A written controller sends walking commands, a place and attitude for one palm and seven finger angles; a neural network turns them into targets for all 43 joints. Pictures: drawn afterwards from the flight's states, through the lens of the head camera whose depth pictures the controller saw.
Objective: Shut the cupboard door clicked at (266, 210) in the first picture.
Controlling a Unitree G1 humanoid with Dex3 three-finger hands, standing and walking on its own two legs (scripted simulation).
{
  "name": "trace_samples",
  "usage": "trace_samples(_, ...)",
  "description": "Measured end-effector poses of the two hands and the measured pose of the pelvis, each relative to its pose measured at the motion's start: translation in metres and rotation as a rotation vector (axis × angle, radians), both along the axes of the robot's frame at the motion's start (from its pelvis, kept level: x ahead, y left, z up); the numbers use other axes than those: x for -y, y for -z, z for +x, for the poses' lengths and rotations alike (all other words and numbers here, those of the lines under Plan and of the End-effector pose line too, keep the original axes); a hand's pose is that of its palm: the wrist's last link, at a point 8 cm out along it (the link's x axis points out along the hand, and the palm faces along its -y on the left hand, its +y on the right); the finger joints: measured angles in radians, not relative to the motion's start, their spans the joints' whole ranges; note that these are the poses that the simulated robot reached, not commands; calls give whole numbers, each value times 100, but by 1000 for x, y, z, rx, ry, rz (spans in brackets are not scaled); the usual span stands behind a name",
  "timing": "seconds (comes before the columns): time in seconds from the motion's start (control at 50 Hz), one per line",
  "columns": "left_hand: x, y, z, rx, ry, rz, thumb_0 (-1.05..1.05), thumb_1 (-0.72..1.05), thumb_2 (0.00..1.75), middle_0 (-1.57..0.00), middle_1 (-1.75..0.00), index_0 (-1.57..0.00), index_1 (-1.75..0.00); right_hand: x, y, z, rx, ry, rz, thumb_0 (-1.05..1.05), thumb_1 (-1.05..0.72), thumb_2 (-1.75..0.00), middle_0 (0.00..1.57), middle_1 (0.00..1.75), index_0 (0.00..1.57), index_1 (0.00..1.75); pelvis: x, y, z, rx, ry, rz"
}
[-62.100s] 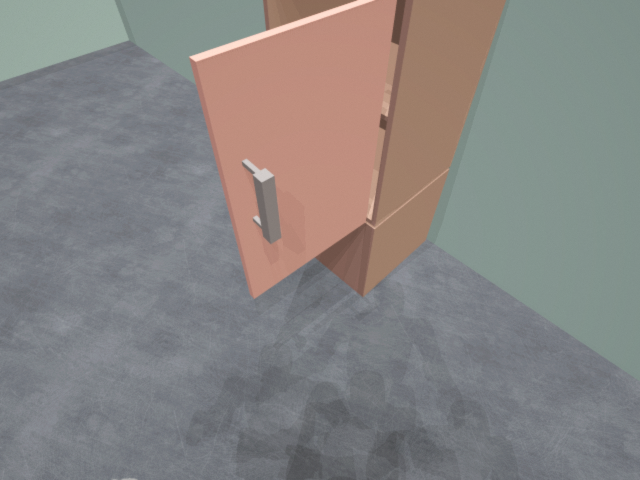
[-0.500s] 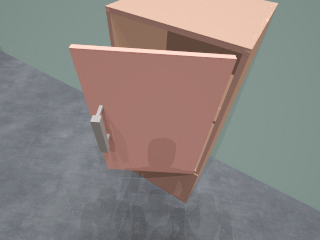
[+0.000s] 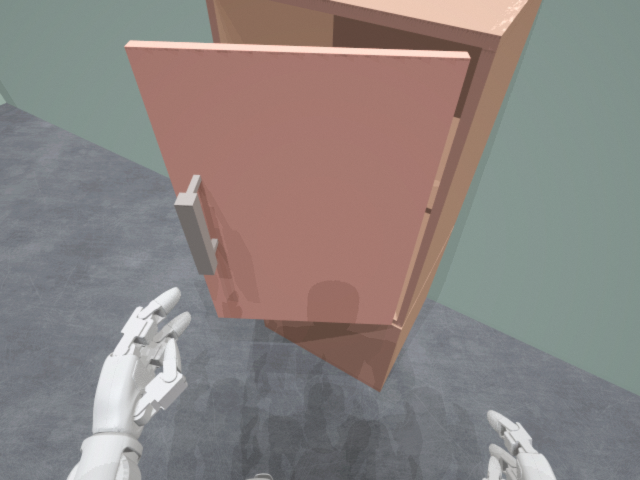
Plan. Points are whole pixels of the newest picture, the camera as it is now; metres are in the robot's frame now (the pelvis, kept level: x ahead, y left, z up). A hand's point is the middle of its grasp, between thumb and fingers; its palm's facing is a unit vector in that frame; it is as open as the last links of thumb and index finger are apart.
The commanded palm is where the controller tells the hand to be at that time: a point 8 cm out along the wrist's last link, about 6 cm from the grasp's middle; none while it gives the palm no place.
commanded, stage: raise the hand and make a fist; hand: left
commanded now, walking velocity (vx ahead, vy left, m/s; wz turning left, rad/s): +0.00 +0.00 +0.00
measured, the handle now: (202, 226) +0.48 +0.20 +0.04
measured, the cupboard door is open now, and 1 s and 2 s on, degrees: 29 29 29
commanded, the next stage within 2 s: bring the fist close to the handle in 1.66 s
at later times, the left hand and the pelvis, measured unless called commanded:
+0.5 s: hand (183, 404) +0.22 +0.17 +0.00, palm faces -0.02 -1.00 -0.02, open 4.5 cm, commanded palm +0.18 +0.23 +0.01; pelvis +0.01 -0.01 -0.05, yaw +0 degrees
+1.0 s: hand (157, 393) +0.22 +0.20 +0.02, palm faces +0.00 -1.00 -0.03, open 3.1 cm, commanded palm +0.20 +0.25 +0.03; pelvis +0.01 +0.02 -0.03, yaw +0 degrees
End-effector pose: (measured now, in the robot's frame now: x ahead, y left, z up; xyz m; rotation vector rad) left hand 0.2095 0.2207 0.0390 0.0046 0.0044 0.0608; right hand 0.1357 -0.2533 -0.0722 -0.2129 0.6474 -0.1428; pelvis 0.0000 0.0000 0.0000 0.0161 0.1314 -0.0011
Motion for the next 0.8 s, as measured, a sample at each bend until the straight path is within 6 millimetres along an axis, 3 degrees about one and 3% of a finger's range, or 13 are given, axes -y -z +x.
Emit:
trace_samples(0.06, 11, 23, -12, 71, 114, 0, 0, 91, 89, -32, -44, -32, -44, 10, 2, 27, 94, -19, -22, 1, -91, -90, 20, 30, 20, 30, 7, 26, -8, -42, 13, 0)
trace_samples(0.14, 8, 65, -47, -91, 79, -34, 1, 91, 89, -40, -51, -39, -52, 13, 5, 56, 163, -45, -43, 1, -91, -90, 20, 30, 20, 30, 14, 47, -10, -67, 5, -7)
trace_samples(0.18, 1, 71, -63, -138, 17, -21, 1, 91, 89, -43, -55, -43, -56, 10, 7, 67, 178, -65, -49, 1, -91, -90, 20, 30, 20, 30, 17, 52, -8, -78, -4, -18)
trace_samples(0.24, -5, 58, -72, -91, -41, 26, 2, 90, 89, -49, -61, -48, -61, 0, 16, 77, 176, -103, -47, 1, -91, -90, 20, 30, 20, 30, 19, 57, -4, -97, -18, -39)
trace_samples(0.32, -3, 38, -54, 22, 2, 59, 2, 90, 90, -56, -69, -55, -69, -14, 36, 79, 127, -131, -19, 1, -91, -90, 20, 30, 20, 30, 21, 61, -1, -124, -30, -59)
trace_samples(0.46, -1, 42, -12, -103, 99, 18, 2, 90, 89, -69, -83, -68, -83, -26, 57, 57, -15, -37, 58, 1, -91, -90, 21, 30, 20, 30, 16, 53, 10, -145, -11, -48)
trace_samples(0.62, -19, 27, -11, -73, 43, 24, 2, 91, 89, -83, -99, -83, -99, -17, 49, 36, -81, 21, 12, 1, -91, -90, 21, 30, 20, 30, 3, 43, 20, -145, -1, -47)
trace_samples(0.8, -23, 28, -9, -48, 76, 12, 2, 91, 89, -100, -117, -99, -117, -17, 34, 48, -35, 4, -47, 1, -91, -90, 20, 30, 20, 30, -10, 43, 16, -134, -3, -63)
